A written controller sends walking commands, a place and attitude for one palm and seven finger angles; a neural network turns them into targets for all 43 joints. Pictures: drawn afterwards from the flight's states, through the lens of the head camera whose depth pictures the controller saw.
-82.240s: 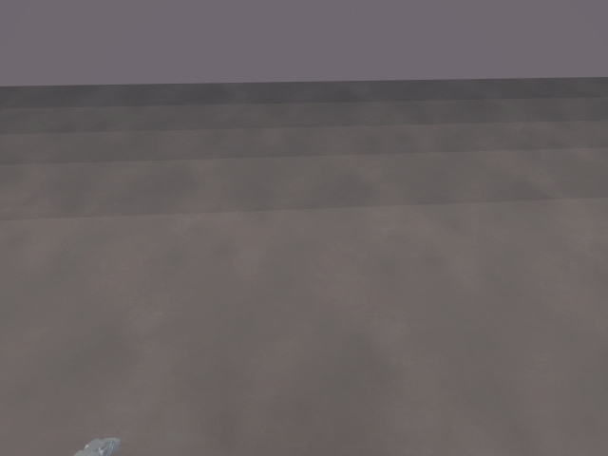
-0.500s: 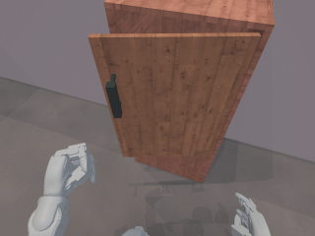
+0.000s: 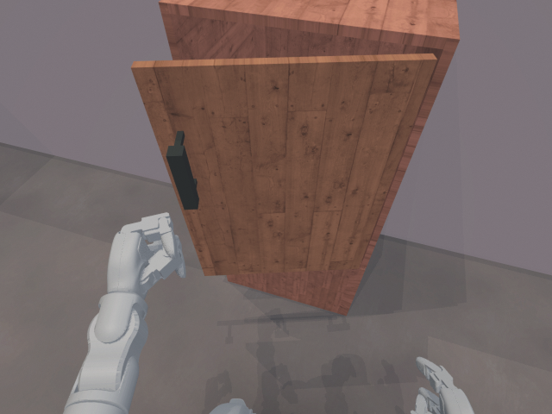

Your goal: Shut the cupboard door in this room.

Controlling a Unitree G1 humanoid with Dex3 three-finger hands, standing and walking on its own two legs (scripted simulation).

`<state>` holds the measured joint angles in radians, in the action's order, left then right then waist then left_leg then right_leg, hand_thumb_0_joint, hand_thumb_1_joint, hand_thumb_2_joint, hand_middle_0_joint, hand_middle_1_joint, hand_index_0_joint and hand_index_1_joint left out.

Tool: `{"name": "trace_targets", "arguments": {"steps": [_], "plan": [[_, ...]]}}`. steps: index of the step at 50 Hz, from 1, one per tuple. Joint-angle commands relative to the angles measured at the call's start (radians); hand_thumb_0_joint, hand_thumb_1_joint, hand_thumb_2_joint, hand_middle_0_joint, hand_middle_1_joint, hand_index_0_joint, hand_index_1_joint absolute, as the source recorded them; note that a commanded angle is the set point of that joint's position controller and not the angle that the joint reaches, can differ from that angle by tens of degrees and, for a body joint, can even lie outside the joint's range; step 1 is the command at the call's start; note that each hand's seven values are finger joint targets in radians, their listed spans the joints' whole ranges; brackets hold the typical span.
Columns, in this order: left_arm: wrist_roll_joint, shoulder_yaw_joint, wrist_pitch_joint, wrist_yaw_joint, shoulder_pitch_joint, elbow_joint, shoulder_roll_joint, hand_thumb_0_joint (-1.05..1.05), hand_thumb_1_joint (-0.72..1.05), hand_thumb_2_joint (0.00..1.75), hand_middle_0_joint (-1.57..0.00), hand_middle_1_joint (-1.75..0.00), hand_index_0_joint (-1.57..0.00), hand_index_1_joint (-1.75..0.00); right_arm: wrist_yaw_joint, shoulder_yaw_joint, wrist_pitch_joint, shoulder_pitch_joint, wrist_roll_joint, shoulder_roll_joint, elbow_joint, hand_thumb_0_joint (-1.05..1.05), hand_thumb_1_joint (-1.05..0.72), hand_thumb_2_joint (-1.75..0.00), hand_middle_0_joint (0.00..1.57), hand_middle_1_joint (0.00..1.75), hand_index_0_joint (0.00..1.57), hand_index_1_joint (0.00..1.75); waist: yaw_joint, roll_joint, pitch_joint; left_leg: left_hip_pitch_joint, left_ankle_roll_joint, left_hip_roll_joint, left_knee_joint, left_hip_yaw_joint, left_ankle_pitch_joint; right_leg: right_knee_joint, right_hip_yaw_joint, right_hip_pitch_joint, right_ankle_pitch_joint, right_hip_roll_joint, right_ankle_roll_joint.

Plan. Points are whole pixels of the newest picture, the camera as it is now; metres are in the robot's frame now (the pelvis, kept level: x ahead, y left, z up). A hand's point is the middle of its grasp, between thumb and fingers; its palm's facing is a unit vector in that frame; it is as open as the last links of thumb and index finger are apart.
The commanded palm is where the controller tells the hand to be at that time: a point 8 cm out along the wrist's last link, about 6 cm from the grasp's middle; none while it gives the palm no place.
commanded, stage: bring the fist close to the handle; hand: left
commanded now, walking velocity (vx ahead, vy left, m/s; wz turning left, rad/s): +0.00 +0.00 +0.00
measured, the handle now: (185, 170) +0.48 +0.18 +0.08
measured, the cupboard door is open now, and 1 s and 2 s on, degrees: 20 20 5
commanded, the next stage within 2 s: push the door shut along its arc in 0.72 s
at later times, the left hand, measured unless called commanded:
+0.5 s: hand (201, 220) +0.37 +0.13 +0.08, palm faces +0.08 -1.00 -0.01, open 3.1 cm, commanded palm +0.34 +0.18 +0.08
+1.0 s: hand (204, 219) +0.38 +0.13 +0.08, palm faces +0.05 -1.00 -0.03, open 3.1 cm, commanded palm +0.36 +0.18 +0.08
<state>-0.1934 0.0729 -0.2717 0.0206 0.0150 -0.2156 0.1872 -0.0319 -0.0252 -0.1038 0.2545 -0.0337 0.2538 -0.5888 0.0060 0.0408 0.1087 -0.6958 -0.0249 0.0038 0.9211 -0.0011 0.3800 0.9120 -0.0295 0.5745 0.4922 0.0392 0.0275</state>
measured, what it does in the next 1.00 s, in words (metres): stands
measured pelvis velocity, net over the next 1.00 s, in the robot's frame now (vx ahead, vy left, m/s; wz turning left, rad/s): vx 0.00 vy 0.00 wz -0.01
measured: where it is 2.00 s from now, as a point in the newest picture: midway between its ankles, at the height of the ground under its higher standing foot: outside the picture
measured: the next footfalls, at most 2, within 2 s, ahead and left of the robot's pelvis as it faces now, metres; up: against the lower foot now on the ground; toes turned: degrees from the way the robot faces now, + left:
none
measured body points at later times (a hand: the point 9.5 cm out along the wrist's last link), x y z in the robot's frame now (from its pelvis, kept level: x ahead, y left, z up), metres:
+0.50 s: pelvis +0.01 +0.00 +0.00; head +0.04 -0.01 +0.45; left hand +0.36 +0.19 +0.08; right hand +0.12 -0.25 -0.11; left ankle +0.05 +0.10 -0.69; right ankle -0.02 -0.10 -0.69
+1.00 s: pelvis +0.00 +0.00 +0.00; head +0.04 -0.01 +0.45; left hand +0.37 +0.19 +0.08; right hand +0.13 -0.25 -0.11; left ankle +0.05 +0.10 -0.69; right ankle -0.02 -0.10 -0.69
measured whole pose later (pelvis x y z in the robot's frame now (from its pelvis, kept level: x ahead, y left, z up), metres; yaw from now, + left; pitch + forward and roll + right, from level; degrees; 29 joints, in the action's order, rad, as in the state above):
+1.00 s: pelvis +0.00 +0.00 +0.00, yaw +0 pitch +10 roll -1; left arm -0.15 0.08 -0.33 -0.02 0.35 -0.58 0.17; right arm -0.02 -0.02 -0.05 0.25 -0.03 0.25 -0.62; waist 0.03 0.04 0.11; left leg -0.72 -0.02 0.00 0.91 0.00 0.37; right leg 0.91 -0.03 0.61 0.48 0.04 0.03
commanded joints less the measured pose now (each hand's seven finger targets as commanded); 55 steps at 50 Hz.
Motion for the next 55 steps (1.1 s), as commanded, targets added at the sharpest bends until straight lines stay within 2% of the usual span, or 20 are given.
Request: {"name": "trace_targets", "arguments": {"steps": [1,3,5,8,9,16,18,20,23,27,31,33,34,38,42,46,48,49,51,55], "plan": [[-0.003,0.036,-0.069,-0.005,0.336,0.164,0.095,0.00,0.90,0.90,-1.30,-1.50,-1.30,-1.50,-0.002,0.049,-0.051,-0.052,-0.002,0.112,0.127,0.00,-0.90,-0.90,0.20,0.30,0.20,0.30,0.016,-0.016,0.229,0.244,-0.007,-0.011,-0.114,0.033,-0.154,-0.153,0.028,0.006,-0.278,-0.014,-0.008],[0.005,0.050,-0.061,-0.013,0.361,0.113,0.112,0.00,0.90,0.90,-1.30,-1.50,-1.30,-1.50,-0.002,0.050,-0.043,-0.042,-0.001,0.120,0.121,0.00,-0.90,-0.90,0.20,0.30,0.20,0.30,0.018,-0.052,0.228,0.233,-0.008,-0.012,-0.116,0.036,-0.154,-0.155,0.028,0.005,-0.278,-0.012,-0.011],[0.007,0.016,-0.055,-0.020,0.431,0.085,0.076,0.00,0.90,0.90,-1.30,-1.50,-1.30,-1.50,0.001,0.048,-0.038,-0.045,-0.003,0.116,0.121,0.00,-0.90,-0.90,0.20,0.30,0.20,0.30,0.029,-0.042,0.219,0.238,-0.007,-0.012,-0.120,0.035,-0.145,-0.156,0.023,0.020,-0.270,-0.014,-0.012],[0.018,0.084,-0.059,-0.044,0.457,0.033,0.136,0.00,0.90,0.90,-1.30,-1.50,-1.30,-1.50,0.001,0.053,-0.028,-0.031,0.002,0.123,0.110,0.00,-0.90,-0.90,0.20,0.30,0.20,0.30,0.012,-0.055,0.255,0.235,-0.007,-0.011,-0.114,0.030,-0.167,-0.152,0.030,0.000,-0.295,-0.012,-0.012],[0.020,0.058,-0.061,-0.045,0.463,0.026,0.102,0.00,0.90,0.90,-1.30,-1.50,-1.30,-1.50,0.005,0.051,-0.025,-0.036,0.003,0.117,0.116,0.00,-0.90,-0.90,0.20,0.30,0.20,0.30,0.011,-0.033,0.260,0.243,-0.006,-0.010,-0.115,0.026,-0.177,-0.148,0.028,-0.001,-0.307,-0.015,-0.010],[0.031,0.059,-0.081,-0.065,0.576,-0.065,0.088,0.00,0.90,0.90,-1.30,-1.50,-1.30,-1.50,0.016,0.058,-0.007,-0.006,0.008,0.118,0.094,0.00,-0.90,-0.90,0.20,0.30,0.20,0.30,0.030,-0.056,0.272,0.243,-0.006,-0.014,-0.099,0.021,-0.208,-0.138,0.027,0.013,-0.357,-0.012,-0.014],[0.036,0.102,-0.088,-0.067,0.532,-0.077,0.133,0.00,0.90,0.90,-1.30,-1.50,-1.30,-1.50,0.016,0.064,-0.001,0.001,0.010,0.125,0.097,0.00,-0.90,-0.90,0.20,0.30,0.20,0.30,0.010,-0.070,0.297,0.237,-0.006,-0.013,-0.098,0.017,-0.230,-0.135,0.035,-0.017,-0.386,-0.010,-0.015],[0.031,0.083,-0.098,-0.063,0.503,-0.029,0.103,0.00,0.90,0.90,-1.30,-1.50,-1.30,-1.50,0.024,0.065,0.003,-0.005,0.009,0.116,0.111,0.00,-0.90,-0.90,0.20,0.30,0.20,0.30,-0.004,-0.021,0.334,0.268,-0.004,-0.011,-0.100,0.008,-0.270,-0.125,0.032,-0.038,-0.430,-0.013,-0.011],[0.034,0.059,-0.100,-0.056,0.468,-0.023,0.089,0.00,0.90,0.90,-1.30,-1.50,-1.30,-1.50,0.028,0.068,0.010,0.003,0.007,0.120,0.113,0.00,-0.90,-0.90,0.20,0.30,0.20,0.30,0.010,-0.068,0.304,0.268,-0.007,-0.016,-0.103,0.012,-0.279,-0.130,0.025,-0.033,-0.436,-0.008,-0.014],[0.034,0.039,-0.102,-0.067,0.523,-0.009,0.069,0.00,0.90,0.90,-1.30,-1.50,-1.30,-1.50,0.024,0.068,0.014,-0.004,0.005,0.117,0.107,0.00,-0.90,-0.90,0.20,0.30,0.20,0.30,0.026,-0.060,0.253,0.258,-0.006,-0.017,-0.114,0.014,-0.217,-0.147,0.025,0.001,-0.368,-0.009,-0.015],[0.044,0.032,-0.115,-0.080,0.554,-0.003,0.069,0.00,0.90,0.90,-1.30,-1.50,-1.30,-1.50,0.018,0.067,0.012,-0.013,0.007,0.116,0.102,0.00,-0.90,-0.90,0.20,0.30,0.20,0.30,0.030,-0.056,0.262,0.265,-0.009,-0.015,-0.114,0.015,-0.194,-0.151,0.028,0.009,-0.340,-0.010,-0.015],[0.047,0.073,-0.121,-0.087,0.547,-0.010,0.112,0.00,0.90,0.90,-1.30,-1.50,-1.30,-1.50,0.015,0.067,0.012,-0.011,0.011,0.122,0.095,0.00,-0.90,-0.90,0.20,0.30,0.20,0.30,0.019,-0.047,0.277,0.261,-0.009,-0.014,-0.114,0.015,-0.183,-0.152,0.032,0.005,-0.323,-0.008,-0.014],[0.047,0.052,-0.124,-0.083,0.564,-0.012,0.095,0.00,0.90,0.90,-1.30,-1.50,-1.30,-1.50,0.015,0.065,0.013,-0.017,0.010,0.117,0.093,0.00,-0.90,-0.90,0.20,0.30,0.20,0.30,0.032,-0.053,0.282,0.265,-0.010,-0.013,-0.113,0.013,-0.191,-0.152,0.035,-0.001,-0.340,-0.012,-0.016],[0.039,0.073,-0.117,-0.068,0.523,-0.052,0.110,0.00,0.90,0.90,-1.30,-1.50,-1.30,-1.50,0.016,0.064,0.016,-0.015,0.006,0.119,0.098,0.00,-0.90,-0.90,0.20,0.30,0.20,0.30,0.012,-0.043,0.273,0.254,-0.007,-0.012,-0.117,0.013,-0.195,-0.154,0.036,-0.012,-0.346,-0.009,-0.013],[0.035,0.035,-0.110,-0.050,0.551,-0.064,0.075,0.00,0.90,0.90,-1.30,-1.50,-1.30,-1.50,0.017,0.061,0.016,-0.016,0.003,0.116,0.101,0.00,-0.90,-0.90,0.20,0.30,0.20,0.30,0.027,-0.051,0.253,0.253,-0.007,-0.012,-0.121,0.015,-0.182,-0.158,0.030,0.001,-0.335,-0.012,-0.014],[0.041,0.016,-0.123,-0.035,0.712,-0.110,0.080,0.00,0.90,0.90,-1.30,-1.50,-1.30,-1.50,0.011,0.060,0.010,-0.010,0.001,0.120,0.079,0.00,-0.90,-0.90,0.20,0.30,0.20,0.30,0.061,-0.031,0.234,0.252,-0.008,-0.012,-0.111,0.026,-0.131,-0.164,0.034,0.055,-0.278,-0.013,-0.015],[0.043,0.076,-0.130,-0.032,0.750,-0.165,0.148,0.00,0.90,0.90,-1.30,-1.50,-1.30,-1.50,0.004,0.063,0.008,-0.003,0.003,0.131,0.066,0.00,-0.90,-0.90,0.20,0.30,0.20,0.30,0.058,-0.059,0.243,0.234,-0.010,-0.013,-0.105,0.029,-0.109,-0.166,0.042,0.062,-0.249,-0.011,-0.017],[0.042,0.049,-0.136,-0.024,0.797,-0.168,0.122,0.00,0.90,0.90,-1.30,-1.50,-1.30,-1.50,0.004,0.060,0.008,-0.002,0.001,0.127,0.064,0.00,-0.90,-0.90,0.20,0.30,0.20,0.30,0.068,-0.039,0.264,0.245,-0.011,-0.010,-0.102,0.029,-0.120,-0.160,0.042,0.059,-0.264,-0.015,-0.015],[0.038,0.070,-0.140,-0.013,0.815,-0.224,0.134,0.00,0.90,0.90,-1.30,-1.50,-1.30,-1.50,0.006,0.062,0.005,0.010,0.001,0.128,0.057,0.00,-0.90,-0.90,0.20,0.30,0.20,0.30,0.056,-0.013,0.291,0.257,-0.005,-0.010,-0.098,0.034,-0.137,-0.146,0.035,0.067,-0.275,-0.011,-0.010],[0.037,0.104,-0.143,0.018,0.854,-0.318,0.173,0.00,0.90,0.90,-1.30,-1.50,-1.30,-1.50,0.011,0.065,0.010,0.039,0.002,0.134,0.048,0.00,-0.90,-0.90,0.20,0.30,0.20,0.30,0.056,-0.027,0.326,0.247,-0.005,-0.011,-0.085,0.032,-0.177,-0.130,0.036,0.054,-0.325,-0.010,-0.011]]}}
